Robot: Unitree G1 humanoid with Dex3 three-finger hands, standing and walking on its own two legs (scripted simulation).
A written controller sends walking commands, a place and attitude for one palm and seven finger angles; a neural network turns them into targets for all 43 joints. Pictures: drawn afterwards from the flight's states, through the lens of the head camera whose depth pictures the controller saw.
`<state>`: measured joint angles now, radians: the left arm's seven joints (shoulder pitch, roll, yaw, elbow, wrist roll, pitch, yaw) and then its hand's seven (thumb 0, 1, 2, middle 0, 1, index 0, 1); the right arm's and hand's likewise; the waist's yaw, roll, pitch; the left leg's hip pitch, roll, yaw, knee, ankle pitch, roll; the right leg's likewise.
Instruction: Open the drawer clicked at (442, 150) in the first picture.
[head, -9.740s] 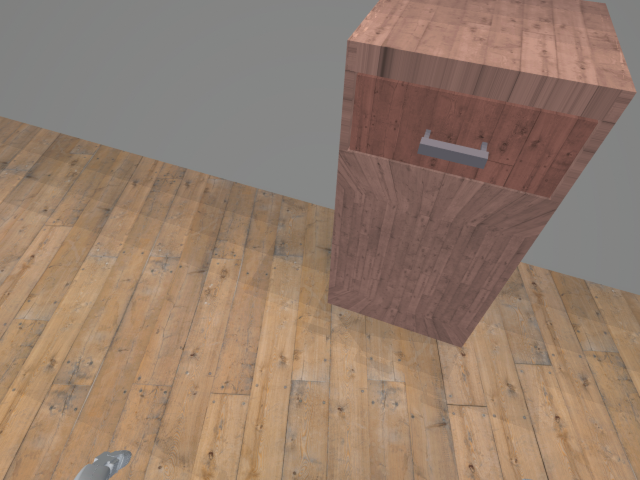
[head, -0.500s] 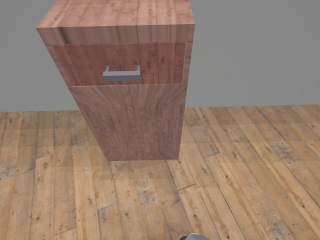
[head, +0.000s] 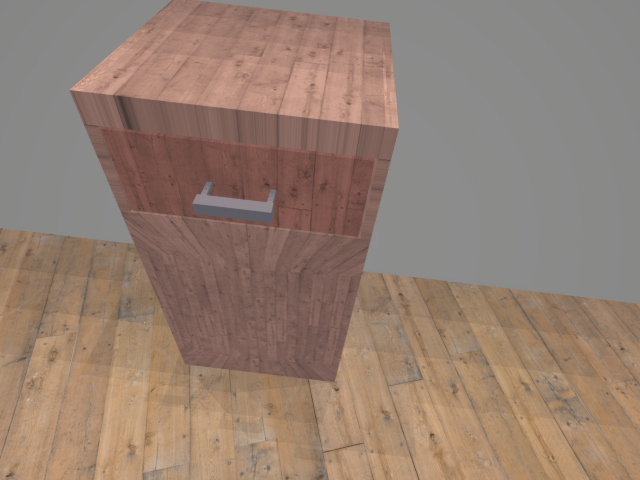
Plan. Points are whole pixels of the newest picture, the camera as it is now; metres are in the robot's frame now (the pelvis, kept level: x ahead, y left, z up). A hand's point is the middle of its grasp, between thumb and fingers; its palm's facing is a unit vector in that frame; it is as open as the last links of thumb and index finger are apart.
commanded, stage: come to a stop and stand still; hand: left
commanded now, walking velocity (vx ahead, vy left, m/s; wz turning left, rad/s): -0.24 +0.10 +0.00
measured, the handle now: (237, 199) +0.53 +0.20 +0.02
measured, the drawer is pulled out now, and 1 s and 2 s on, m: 0.00 0.00 0.00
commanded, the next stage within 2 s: look again from close up in 0.86 s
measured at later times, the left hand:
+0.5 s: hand out of the picture +0.03 +0.17 -0.17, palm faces +0.10 -0.97 -0.21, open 7.3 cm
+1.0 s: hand out of the picture -0.02 +0.18 -0.17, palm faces +0.04 -0.99 -0.15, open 7.3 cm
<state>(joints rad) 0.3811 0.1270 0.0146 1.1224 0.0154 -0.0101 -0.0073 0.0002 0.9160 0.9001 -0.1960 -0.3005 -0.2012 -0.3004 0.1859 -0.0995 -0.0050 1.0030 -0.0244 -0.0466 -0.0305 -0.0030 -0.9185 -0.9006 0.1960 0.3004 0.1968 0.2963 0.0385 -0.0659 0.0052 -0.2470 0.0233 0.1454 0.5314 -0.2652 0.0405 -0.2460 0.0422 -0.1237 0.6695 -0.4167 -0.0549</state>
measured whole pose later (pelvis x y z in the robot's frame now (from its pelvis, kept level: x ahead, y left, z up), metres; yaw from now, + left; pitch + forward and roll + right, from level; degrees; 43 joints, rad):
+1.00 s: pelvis +0.00 +0.01 +0.01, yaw +1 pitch +0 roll +0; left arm 0.31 0.15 -0.01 1.10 0.02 0.01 0.01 0.00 0.91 0.90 -0.20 -0.30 -0.20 -0.30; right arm 0.29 -0.15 0.00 1.07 -0.02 0.00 -0.02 0.01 -0.93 -0.90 0.20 0.30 0.20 0.30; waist 0.01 -0.02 0.03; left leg -0.19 0.00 0.10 0.41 -0.22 0.02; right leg -0.23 -0.05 -0.07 0.44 -0.21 0.01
